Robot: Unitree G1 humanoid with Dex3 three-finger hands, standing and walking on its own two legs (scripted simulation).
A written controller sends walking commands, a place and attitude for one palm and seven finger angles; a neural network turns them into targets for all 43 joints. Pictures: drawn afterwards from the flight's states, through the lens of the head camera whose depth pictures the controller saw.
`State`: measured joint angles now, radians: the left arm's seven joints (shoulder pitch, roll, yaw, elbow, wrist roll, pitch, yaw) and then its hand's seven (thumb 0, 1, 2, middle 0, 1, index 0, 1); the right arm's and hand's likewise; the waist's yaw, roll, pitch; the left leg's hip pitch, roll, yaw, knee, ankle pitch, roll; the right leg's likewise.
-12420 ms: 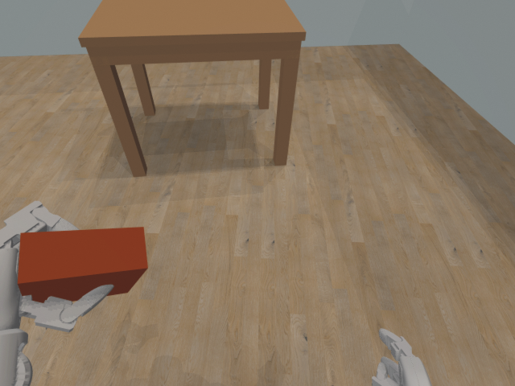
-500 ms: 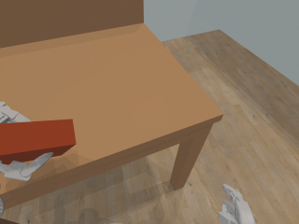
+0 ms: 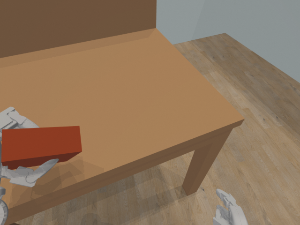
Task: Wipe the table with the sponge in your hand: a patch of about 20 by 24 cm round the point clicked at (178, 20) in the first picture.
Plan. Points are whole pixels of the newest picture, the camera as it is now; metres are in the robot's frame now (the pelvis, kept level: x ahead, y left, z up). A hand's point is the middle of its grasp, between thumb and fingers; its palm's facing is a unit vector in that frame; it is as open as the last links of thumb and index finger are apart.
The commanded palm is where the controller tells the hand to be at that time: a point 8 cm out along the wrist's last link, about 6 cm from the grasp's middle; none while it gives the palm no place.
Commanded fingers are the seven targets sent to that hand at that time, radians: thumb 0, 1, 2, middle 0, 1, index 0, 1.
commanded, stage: come to a stop and stand still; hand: left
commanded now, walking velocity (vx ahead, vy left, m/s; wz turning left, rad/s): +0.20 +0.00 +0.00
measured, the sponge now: (51, 147) +0.23 +0.21 +0.16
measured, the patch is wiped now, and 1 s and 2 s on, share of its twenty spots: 0.00 0.00 0.00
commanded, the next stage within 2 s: look again from close up in 1.26 s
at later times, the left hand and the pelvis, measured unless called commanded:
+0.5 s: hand (14, 136) +0.24 +0.27 +0.19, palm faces +0.34 -0.84 -0.42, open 9.1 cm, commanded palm +0.18 +0.31 +0.19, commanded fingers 0.00 0.10 1.30 -1.20 -1.60 -1.20 -1.60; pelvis +0.01 +0.03 +0.02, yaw -2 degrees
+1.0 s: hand out of the picture +0.24 +0.31 +0.18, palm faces +0.38 -0.82 -0.43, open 9.1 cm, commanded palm +0.18 +0.33 +0.19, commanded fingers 0.00 0.10 1.30 -1.20 -1.60 -1.20 -1.60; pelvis +0.02 +0.05 +0.02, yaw -1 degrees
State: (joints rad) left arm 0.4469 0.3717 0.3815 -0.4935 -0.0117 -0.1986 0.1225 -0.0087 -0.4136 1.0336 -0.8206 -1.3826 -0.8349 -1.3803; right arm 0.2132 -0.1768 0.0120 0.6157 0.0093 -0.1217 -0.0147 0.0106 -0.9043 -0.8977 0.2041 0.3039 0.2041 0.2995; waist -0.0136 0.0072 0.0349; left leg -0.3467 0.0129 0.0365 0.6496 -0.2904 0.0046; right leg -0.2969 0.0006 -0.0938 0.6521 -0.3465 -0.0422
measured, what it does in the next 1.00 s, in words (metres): shifts its weight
